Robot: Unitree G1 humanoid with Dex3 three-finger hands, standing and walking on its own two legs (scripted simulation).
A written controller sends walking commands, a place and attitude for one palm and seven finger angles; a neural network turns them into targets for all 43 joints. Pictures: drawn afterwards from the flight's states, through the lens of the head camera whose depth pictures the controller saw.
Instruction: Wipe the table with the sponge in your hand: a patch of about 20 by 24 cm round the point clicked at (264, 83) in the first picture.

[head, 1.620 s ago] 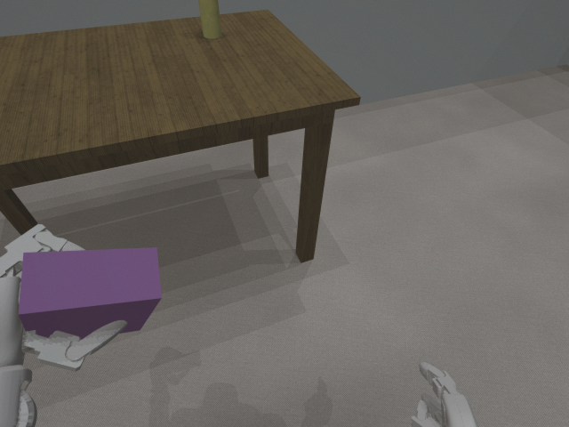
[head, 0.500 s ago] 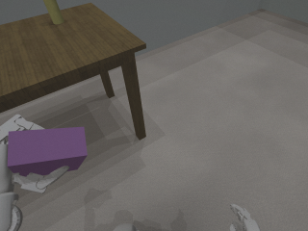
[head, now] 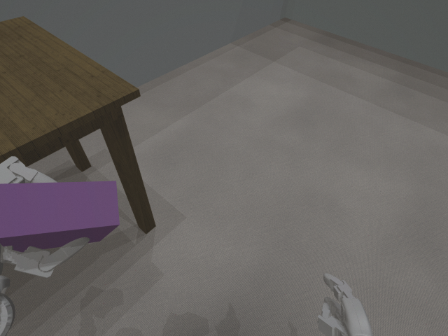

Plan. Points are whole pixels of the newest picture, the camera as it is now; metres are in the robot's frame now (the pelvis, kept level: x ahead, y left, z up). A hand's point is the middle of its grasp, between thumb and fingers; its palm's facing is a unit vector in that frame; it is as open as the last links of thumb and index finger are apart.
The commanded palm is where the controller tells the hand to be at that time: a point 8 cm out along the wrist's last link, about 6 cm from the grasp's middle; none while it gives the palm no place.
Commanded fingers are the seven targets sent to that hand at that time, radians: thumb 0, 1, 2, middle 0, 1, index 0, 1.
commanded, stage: walk to a spot facing it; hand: left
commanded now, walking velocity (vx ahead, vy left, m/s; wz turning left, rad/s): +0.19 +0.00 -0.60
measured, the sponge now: (76, 217) +0.22 +0.22 +0.16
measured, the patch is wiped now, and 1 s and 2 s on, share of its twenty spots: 0.00 0.00 0.00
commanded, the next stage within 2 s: turn to face it in 0.02 s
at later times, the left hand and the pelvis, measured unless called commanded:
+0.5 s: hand (149, 148) +0.34 +0.16 +0.18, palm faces +0.24 -0.77 -0.59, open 9.7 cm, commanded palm +0.27 +0.22 +0.19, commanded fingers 0.00 0.10 1.30 -1.20 -1.60 -1.20 -1.60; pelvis +0.10 -0.05 -0.01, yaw -3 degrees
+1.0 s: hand (109, 214) +0.22 +0.17 +0.18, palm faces +0.60 -0.67 -0.44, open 9.7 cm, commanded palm +0.16 +0.20 +0.19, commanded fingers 0.00 0.10 1.30 -1.20 -1.60 -1.20 -1.60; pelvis +0.08 -0.11 +0.00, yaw +15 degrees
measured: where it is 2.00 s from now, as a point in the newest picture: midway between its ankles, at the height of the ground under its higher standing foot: outside the picture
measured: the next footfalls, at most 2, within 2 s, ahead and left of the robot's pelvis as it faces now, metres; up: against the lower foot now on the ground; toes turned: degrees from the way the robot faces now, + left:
right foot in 0.28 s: +0.18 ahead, -0.17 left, +0.00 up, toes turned -16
left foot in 0.58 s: +0.19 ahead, +0.07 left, +0.00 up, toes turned +8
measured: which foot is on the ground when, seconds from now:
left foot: down 0.00-0.28, up 0.30-0.56, down 0.58-0.94, up 0.96-1.00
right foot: up 0.00-0.26, down 0.28-0.58, up 0.60-0.92, down 0.94-1.00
